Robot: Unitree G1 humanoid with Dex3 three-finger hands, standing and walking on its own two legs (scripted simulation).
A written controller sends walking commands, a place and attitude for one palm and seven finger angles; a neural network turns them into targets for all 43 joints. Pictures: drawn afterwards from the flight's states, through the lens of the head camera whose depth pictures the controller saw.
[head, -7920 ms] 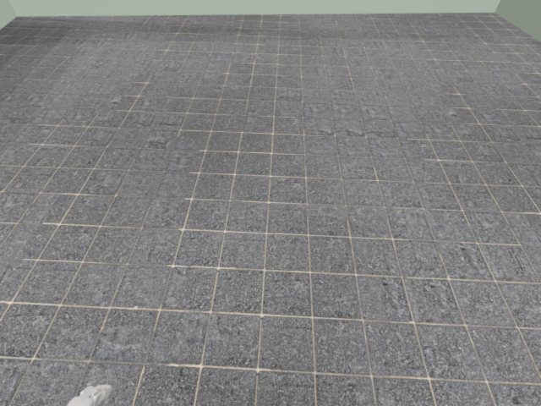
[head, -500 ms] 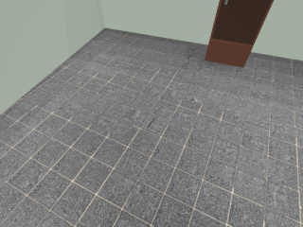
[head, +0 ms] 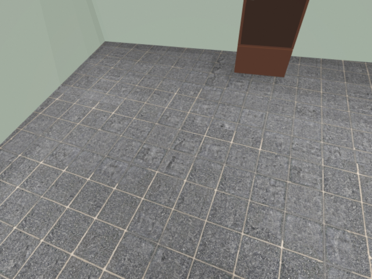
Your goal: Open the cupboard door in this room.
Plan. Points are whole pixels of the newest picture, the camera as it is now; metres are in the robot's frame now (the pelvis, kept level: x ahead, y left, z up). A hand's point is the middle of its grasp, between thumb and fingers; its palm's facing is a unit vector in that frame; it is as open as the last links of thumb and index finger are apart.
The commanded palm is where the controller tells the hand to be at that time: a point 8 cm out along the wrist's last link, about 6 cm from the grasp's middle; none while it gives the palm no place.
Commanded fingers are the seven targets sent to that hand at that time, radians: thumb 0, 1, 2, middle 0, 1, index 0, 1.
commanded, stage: turn or walk to find it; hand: left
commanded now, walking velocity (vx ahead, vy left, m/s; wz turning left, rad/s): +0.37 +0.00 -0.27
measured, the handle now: out of the picture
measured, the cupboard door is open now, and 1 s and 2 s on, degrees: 0 0 0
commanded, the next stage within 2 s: stand and wait in 0.70 s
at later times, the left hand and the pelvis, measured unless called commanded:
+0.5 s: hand (123, 271) +0.17 +0.19 -0.18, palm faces +0.04 -0.98 -0.20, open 7.4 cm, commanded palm none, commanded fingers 0.00 0.90 0.90 -0.20 -0.30 -0.20 -0.30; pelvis +0.23 +0.03 -0.01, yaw -3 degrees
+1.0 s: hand (147, 203) +0.35 +0.16 -0.15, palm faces +0.09 -0.97 -0.23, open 7.4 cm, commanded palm none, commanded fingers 0.00 0.90 0.90 -0.20 -0.30 -0.20 -0.30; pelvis +0.29 -0.03 +0.01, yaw +5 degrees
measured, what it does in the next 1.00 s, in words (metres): walks ahead: left foot, then right foot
